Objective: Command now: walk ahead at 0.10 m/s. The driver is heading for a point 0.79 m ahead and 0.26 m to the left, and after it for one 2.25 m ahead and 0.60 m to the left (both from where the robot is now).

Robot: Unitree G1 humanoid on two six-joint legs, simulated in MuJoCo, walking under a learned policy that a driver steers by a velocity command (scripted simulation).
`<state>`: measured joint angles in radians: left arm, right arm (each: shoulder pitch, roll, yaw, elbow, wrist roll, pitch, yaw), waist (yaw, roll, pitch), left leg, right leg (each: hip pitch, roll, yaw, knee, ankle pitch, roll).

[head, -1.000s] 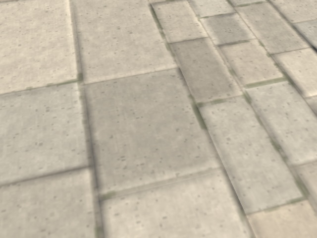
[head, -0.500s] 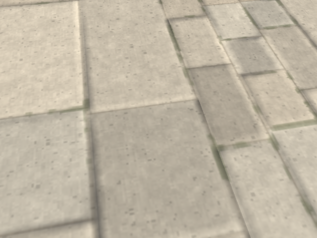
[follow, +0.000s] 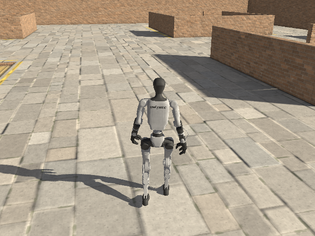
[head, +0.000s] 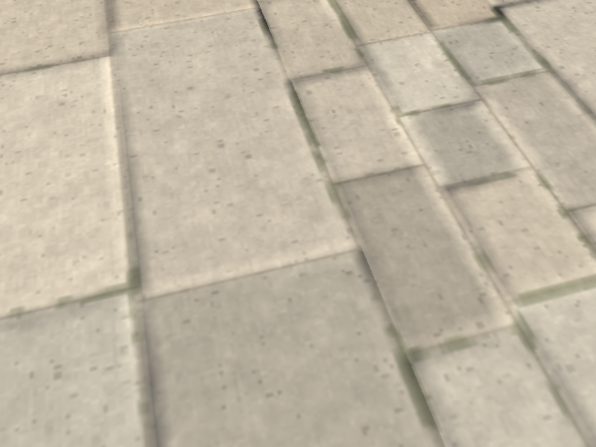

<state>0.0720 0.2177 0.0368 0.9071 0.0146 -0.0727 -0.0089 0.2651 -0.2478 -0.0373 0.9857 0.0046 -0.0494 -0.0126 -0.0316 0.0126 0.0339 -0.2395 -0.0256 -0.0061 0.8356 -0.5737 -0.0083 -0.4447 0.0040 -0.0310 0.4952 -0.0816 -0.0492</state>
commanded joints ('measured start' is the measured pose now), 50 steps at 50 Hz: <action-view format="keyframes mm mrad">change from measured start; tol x16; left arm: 1 53 117 18 -21 -7 12 5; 27 -191 75 30 -57 -49 -18 -17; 33 366 343 116 69 -25 -18 10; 38 106 84 39 37 -14 -41 -7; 50 234 178 62 76 -16 -28 38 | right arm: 1 58 -98 -25 -21 10 39 -19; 28 221 -146 -65 60 22 -31 -9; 50 -262 -2 -38 -223 18 -3 54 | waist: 1 29 -90 -167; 11 -50 -149 -71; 15 -61 273 110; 31 94 117 -37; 33 164 -312 -304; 38 50 -131 -21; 50 83 -33 89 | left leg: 1 -238 76 -56 198 -48 -32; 11 108 34 84 -257 226 64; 15 108 420 -553 -771 -199 272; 21 229 271 -197 -720 281 160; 30 66 265 -177 -588 398 158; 32 -158 144 -61 -146 458 82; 33 -474 11 26 211 65 24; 35 -581 98 -117 463 95 55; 50 -488 144 21 -104 606 71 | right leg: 1 304 -296 350 -179 134 -199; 11 -35 -182 224 -334 -600 -86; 14 -267 54 -51 174 -376 20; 17 -374 -29 75 402 -224 -15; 28 -6 -18 -20 17 -81 30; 31 358 -12 -4 -43 -68 -8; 33 863 -429 571 -185 -258 -191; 35 648 -410 544 -252 -381 -177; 39 363 -272 167 -330 -76 -84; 50 414 -287 -130 -372 172 -93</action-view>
